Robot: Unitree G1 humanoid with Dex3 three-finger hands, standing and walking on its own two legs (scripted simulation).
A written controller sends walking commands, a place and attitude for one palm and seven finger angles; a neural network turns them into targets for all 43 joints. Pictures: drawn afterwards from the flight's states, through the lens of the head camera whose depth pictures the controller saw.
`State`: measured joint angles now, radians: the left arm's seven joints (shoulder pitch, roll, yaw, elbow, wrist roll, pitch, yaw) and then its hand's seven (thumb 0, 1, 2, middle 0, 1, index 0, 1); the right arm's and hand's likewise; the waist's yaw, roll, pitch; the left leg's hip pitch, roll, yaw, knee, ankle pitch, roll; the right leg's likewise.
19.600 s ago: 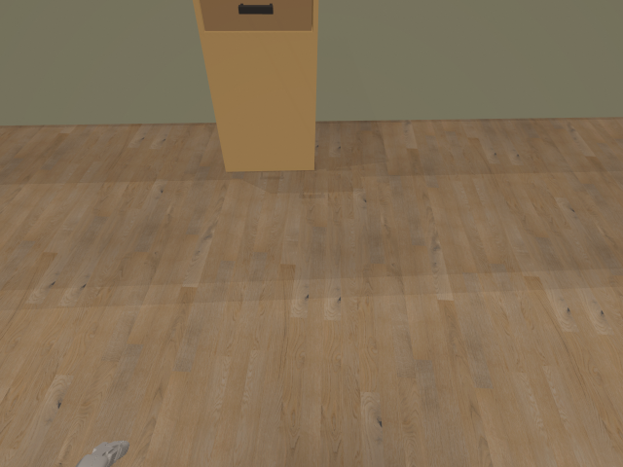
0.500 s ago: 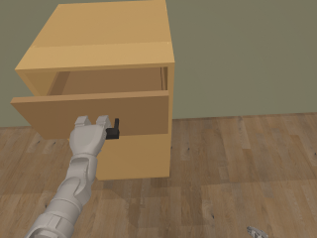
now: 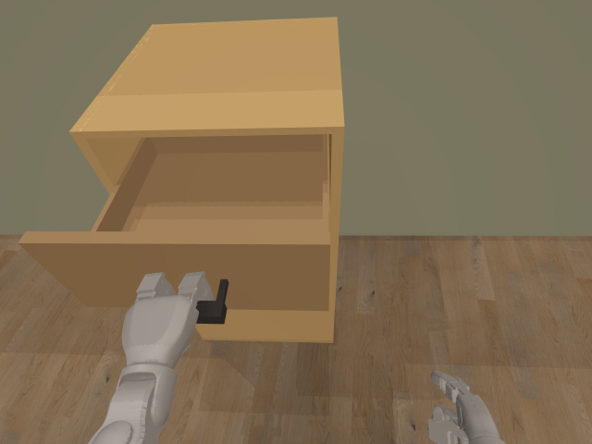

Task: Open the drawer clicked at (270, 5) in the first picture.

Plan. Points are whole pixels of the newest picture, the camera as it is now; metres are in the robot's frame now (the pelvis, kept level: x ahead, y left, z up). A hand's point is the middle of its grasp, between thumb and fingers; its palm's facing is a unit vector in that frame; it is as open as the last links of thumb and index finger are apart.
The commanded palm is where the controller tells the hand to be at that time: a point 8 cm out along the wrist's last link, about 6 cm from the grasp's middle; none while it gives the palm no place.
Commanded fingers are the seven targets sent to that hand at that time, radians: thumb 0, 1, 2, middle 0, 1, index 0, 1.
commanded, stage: pull the drawer open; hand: left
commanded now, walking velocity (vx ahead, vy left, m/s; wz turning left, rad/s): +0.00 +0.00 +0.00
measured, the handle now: (183, 298) +0.31 +0.19 +0.03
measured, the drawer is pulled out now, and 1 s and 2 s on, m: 0.22 0.30 0.30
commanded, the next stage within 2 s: open the thumb to release the handle in 0.62 s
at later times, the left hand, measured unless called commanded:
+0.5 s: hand (163, 406) +0.17 +0.18 +0.01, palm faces +0.04 -0.12 -0.99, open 5.7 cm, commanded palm +0.13 +0.18 +0.05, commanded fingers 0.00 0.90 0.90 -0.40 -1.35 -0.40 -1.35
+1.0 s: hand (163, 400) +0.18 +0.18 +0.01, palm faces +0.05 -0.10 -0.99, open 7.5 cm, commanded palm +0.15 +0.19 +0.05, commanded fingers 0.00 -0.15 0.45 -0.32 -1.24 -0.32 -1.24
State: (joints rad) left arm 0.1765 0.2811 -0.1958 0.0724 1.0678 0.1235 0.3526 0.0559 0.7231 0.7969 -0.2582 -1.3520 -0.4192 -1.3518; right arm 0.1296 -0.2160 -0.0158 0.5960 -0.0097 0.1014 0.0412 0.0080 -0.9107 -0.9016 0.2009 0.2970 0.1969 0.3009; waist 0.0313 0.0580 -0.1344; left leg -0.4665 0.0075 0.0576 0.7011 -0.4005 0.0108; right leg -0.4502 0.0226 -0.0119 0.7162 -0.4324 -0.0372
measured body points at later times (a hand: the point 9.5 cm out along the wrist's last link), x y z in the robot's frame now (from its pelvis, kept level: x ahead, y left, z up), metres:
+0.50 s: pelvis -0.03 -0.01 -0.01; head +0.00 -0.05 +0.43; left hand +0.16 +0.19 +0.06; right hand +0.19 -0.23 -0.11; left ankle -0.04 +0.11 -0.72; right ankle -0.05 -0.10 -0.72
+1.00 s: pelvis -0.04 -0.02 -0.01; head -0.02 -0.06 +0.44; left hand +0.17 +0.19 +0.06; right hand +0.17 -0.23 -0.12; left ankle -0.04 +0.11 -0.72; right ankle -0.05 -0.10 -0.72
